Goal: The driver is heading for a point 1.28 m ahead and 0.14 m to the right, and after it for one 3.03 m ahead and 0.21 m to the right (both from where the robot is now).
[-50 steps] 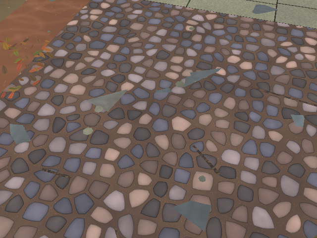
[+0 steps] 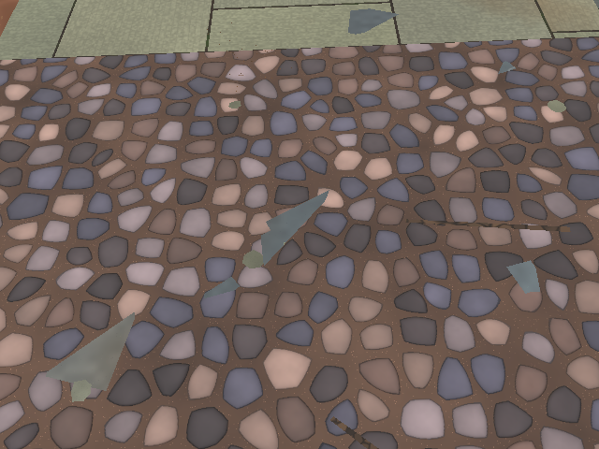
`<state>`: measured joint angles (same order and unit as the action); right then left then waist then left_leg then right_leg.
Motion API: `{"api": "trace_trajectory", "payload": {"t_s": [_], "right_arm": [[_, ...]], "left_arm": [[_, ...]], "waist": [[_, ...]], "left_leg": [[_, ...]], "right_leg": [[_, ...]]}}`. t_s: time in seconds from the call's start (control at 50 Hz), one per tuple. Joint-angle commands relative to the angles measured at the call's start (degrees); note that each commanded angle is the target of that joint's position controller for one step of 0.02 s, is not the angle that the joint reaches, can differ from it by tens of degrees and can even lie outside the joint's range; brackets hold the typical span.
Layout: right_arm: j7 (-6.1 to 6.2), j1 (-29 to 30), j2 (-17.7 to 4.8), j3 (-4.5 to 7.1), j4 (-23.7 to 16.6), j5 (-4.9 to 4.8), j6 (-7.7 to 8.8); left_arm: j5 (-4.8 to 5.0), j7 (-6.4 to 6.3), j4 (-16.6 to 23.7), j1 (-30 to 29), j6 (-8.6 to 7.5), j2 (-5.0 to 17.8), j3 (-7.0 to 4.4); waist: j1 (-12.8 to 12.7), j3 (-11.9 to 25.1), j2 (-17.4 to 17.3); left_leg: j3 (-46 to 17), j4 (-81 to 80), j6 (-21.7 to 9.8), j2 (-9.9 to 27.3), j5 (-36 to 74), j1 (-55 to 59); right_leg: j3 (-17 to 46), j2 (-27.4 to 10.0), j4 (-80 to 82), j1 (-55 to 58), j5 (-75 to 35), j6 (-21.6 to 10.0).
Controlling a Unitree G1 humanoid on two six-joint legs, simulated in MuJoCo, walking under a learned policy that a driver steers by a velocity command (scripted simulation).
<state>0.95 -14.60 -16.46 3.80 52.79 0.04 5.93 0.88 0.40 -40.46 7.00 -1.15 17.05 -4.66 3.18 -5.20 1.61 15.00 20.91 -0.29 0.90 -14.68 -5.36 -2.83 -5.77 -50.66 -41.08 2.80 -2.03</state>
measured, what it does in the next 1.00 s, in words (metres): walks ahead: right foot, then left foot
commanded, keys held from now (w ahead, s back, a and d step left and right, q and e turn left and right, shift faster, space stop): e+shift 0.40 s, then shift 0.06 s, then q+shift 0.54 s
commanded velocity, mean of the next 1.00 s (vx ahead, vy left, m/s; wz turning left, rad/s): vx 0.07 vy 0.00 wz -0.25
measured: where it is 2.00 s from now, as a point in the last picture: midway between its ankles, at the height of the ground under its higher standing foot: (236, 350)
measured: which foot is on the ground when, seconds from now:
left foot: down 0.00-0.12, up 0.14-0.64, down 0.66-1.00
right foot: up 0.00-0.10, down 0.12-0.70, up 0.72-1.00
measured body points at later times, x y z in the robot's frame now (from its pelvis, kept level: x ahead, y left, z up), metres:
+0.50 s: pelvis +0.16 +0.00 +0.00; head +0.19 -0.05 +0.44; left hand +0.43 +0.19 -0.06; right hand +0.23 -0.34 -0.11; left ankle +0.31 +0.14 -0.68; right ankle +0.21 -0.08 -0.74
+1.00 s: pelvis +0.21 +0.02 +0.00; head +0.25 +0.02 +0.45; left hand +0.45 +0.25 -0.08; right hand +0.28 -0.30 -0.09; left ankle +0.29 +0.14 -0.74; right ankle +0.18 -0.09 -0.73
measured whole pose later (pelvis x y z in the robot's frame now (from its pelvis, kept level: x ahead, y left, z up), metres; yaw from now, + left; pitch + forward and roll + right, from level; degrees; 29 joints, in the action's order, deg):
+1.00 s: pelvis +0.21 +0.02 +0.00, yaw -9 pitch +2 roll -2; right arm 2.0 -11.8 -18.8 5.9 38.2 -2.1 -3.2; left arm 1.2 -0.5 -34.9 5.9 -0.7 16.1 -4.6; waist 1.8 -3.0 -1.3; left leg -17.3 27.7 1.5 -4.9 -9.5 -19.9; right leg 6.6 6.1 -31.9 -16.6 20.0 2.5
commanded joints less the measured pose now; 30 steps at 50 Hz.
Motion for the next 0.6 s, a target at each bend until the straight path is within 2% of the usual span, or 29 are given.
{"api": "trace_trajectory", "payload": {"t_s": [0.02, 0.06, 0.08, 0.1, 0.12, 0.14, 0.16, 0.18, 0.2, 0.22, 0.24, 0.26, 0.3, 0.34, 0.4, 0.46, 0.52, 0.58, 0.6], "right_arm": [[1.18, 12.16, -9.45, 1.61, -7.63, -2.00, 0.29], [1.35, 12.09, -10.72, 2.18, -8.22, -2.86, -1.16], [1.28, 11.86, -11.14, 2.49, -8.51, -3.20, -1.97], [1.02, 12.01, -10.54, 2.47, -8.87, -3.45, -2.81], [0.58, 10.81, -8.30, 1.75, -9.28, -2.76, -3.29], [-0.20, 6.94, -0.80, -0.35, -10.60, 1.04, -3.37], [-0.81, -0.75, -3.77, -0.14, -11.80, 0.62, -2.69], [-1.19, 4.15, -8.65, 0.73, -12.45, -0.62, -1.87], [-1.06, 8.52, -8.70, 0.81, -13.86, -0.67, -1.62], [-0.34, 10.17, -7.32, 0.68, -13.23, 0.28, -2.09], [0.07, 11.06, -7.35, 0.81, -13.49, 0.72, -2.76], [-0.07, 11.86, -7.46, 1.11, -13.72, 0.60, -3.50], [-0.21, 12.31, -5.30, 0.94, -13.59, 0.63, -4.22], [-0.03, 13.68, -3.84, 0.67, -13.81, 0.46, -4.63], [0.46, 14.90, -4.14, 0.97, -13.92, -0.17, -5.09], [0.68, 14.27, -4.80, 1.20, -13.29, -0.03, -4.97], [0.50, 12.95, -4.93, 0.76, -12.95, 0.22, -4.60], [-0.44, 11.12, -3.45, -0.35, -12.87, 0.45, -3.92], [-0.92, 10.61, -3.28, -0.53, -12.88, 0.27, -3.69]], "left_arm": [[-0.66, 2.43, 2.29, 7.23, 1.16, 0.78, -0.28], [-0.56, 3.08, 3.63, 7.56, 1.69, 3.92, -1.60], [-0.31, 3.00, 3.65, 9.66, 1.75, 5.68, -2.46], [-0.04, 2.56, 2.66, 15.06, 1.42, 7.73, -3.69], [0.05, 1.39, 1.41, 20.33, 0.94, 10.93, -5.29], [0.19, 0.68, 2.86, 14.72, 0.62, 15.41, -5.34], [-3.06, 1.42, 7.89, 11.07, -1.00, 17.01, -4.70], [-2.22, 2.47, 9.65, 9.32, -1.89, 13.83, -4.15], [-0.71, 2.31, 9.82, 7.88, -2.13, 12.03, -3.69], [0.54, 1.74, 10.05, 5.70, -1.78, 10.14, -3.14], [0.56, 0.90, 10.85, 4.07, -1.27, 9.11, -2.78], [0.04, 0.00, 11.70, 3.31, -0.63, 8.65, -2.63], [-0.38, -1.39, 12.41, 3.88, 0.30, 9.26, -2.92], [-0.10, -2.50, 12.72, 5.64, 1.15, 10.17, -3.32], [0.04, -3.50, 13.67, 5.45, 2.37, 9.68, -3.18], [-0.61, -3.59, 14.20, 4.66, 2.94, 8.02, -2.37], [-1.95, -3.09, 14.26, 3.69, 2.90, 5.48, -0.82], [-3.00, -1.78, 13.04, 2.67, 2.35, 1.22, 1.48], [-3.15, -1.17, 12.25, 2.57, 2.04, 1.20, 1.75]], "waist": [[-6.14, 6.38, -4.82], [-6.83, 7.22, -4.97], [-7.79, 8.25, -4.88], [-10.56, 10.20, -3.35], [-12.82, 10.44, 1.67], [-4.23, 6.57, 18.30], [-0.26, 20.96, 19.46], [-3.34, 22.19, 8.41], [-3.12, 17.19, 2.93], [-1.93, 14.19, -3.03], [-1.13, 13.40, -2.84], [-0.81, 13.23, -2.02], [-1.14, 13.80, -0.89], [-2.10, 14.30, -0.48], [-2.97, 12.93, 2.06], [-4.04, 12.31, 4.94], [-5.32, 12.81, 6.24], [-5.60, 12.40, 5.18], [-5.60, 11.46, 5.45]], "left_leg": [[-1.63, -2.68, -7.87, 15.07, 34.73, -4.63], [-1.22, 3.80, -6.38, 16.01, 40.87, -0.49], [-0.94, 9.56, -5.42, 15.90, 44.48, 0.64], [-0.16, 19.98, -3.84, 14.56, 44.32, -0.77], [-1.19, 34.58, -0.93, 10.64, 30.20, -8.25], [-3.19, 52.20, 1.90, 0.44, -21.11, -22.48], [-17.70, 65.76, 2.98, -6.83, -27.02, -33.49], [-23.28, 65.04, 1.21, -4.57, -20.54, -36.46], [-23.76, 60.55, -0.02, -3.20, -14.80, -37.80], [-24.33, 55.77, 0.09, -1.03, -10.97, -36.13], [-24.87, 51.06, 0.17, -0.30, -9.01, -33.25], [-24.62, 47.60, 0.37, -0.33, -7.70, -29.93], [-23.36, 41.91, 1.60, -2.17, -5.53, -27.92], [-23.75, 37.81, 2.94, -3.59, -4.05, -28.77], [-24.85, 33.66, 4.26, -4.47, -1.58, -30.09], [-24.04, 31.11, 4.87, -3.11, 0.89, -28.64], [-21.67, 30.31, 5.02, -0.24, 1.10, -25.00], [-19.80, 24.26, 3.75, 2.42, -0.14, -16.26], [-18.74, 21.25, 3.24, 2.04, -0.57, -13.33]], "right_leg": [[-0.46, 0.03, 7.47, 15.23, -6.88, -1.19], [-3.27, 2.63, 9.29, 16.80, -1.32, -3.20], [-5.02, 4.72, 10.31, 19.35, 1.90, -4.53], [-5.92, 7.32, 14.39, 26.12, 1.17, -6.55], [-1.55, 8.33, 20.09, 35.11, -8.08, -8.98], [17.08, -0.36, 20.12, 37.50, -35.29, -12.65], [48.75, -12.09, 29.19, 47.91, -19.13, -25.51], [49.52, -12.39, 34.72, 48.32, -5.44, -22.83], [44.32, -10.16, 34.57, 44.25, 2.29, -18.96], [39.37, -7.22, 33.81, 38.58, 5.01, -15.13], [35.90, -5.35, 33.27, 33.90, 2.63, -13.57], [32.78, -3.03, 33.48, 30.98, 0.55, -12.05], [29.27, -0.36, 32.27, 30.20, -5.52, -10.96], [29.75, 0.25, 31.64, 31.49, -5.75, -10.62], [31.80, 1.19, 31.82, 31.06, 3.28, -9.60], [30.82, 1.58, 30.90, 30.19, 6.97, -9.16], [28.93, 0.07, 29.05, 29.54, 2.85, -9.97], [27.23, -1.26, 28.16, 26.42, -1.17, -10.00], [26.53, -1.44, 28.28, 25.46, -1.33, -9.99]]}}
Next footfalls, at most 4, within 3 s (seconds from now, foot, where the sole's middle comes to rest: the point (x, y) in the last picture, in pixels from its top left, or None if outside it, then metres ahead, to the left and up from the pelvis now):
0.12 right None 0.25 -0.08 -0.77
0.66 left None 0.32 0.12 -0.77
1.02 right None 0.23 -0.10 -0.77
1.58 left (180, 426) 0.50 0.29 -0.77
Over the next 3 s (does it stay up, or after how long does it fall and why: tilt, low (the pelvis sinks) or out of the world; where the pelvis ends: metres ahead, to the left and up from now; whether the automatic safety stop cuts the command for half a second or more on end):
stays up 1.32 -0.11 -0.01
